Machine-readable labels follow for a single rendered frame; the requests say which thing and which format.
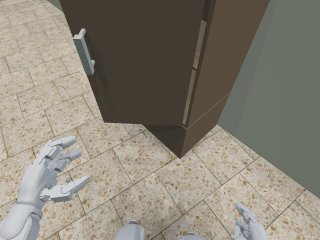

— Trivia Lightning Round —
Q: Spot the robot right shin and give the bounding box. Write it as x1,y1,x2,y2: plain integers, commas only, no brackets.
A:
185,232,195,236

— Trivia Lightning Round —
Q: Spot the robot shin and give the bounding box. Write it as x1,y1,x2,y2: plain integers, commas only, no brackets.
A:
185,232,195,236
128,220,138,225

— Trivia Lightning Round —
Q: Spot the robot left forearm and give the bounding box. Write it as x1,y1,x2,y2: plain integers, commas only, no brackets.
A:
0,203,44,240

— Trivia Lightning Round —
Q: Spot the cupboard door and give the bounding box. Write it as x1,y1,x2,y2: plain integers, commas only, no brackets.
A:
59,0,205,126

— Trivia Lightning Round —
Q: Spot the robot left shin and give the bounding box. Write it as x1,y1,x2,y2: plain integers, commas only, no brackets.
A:
128,220,138,225

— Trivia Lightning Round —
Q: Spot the left robot hand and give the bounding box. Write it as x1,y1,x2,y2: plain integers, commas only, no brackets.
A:
16,136,91,209

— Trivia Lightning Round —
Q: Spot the handle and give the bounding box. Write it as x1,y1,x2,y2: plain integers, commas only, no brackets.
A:
73,28,95,75

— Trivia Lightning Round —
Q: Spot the right robot hand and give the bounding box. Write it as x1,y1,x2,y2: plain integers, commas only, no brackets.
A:
231,202,269,240

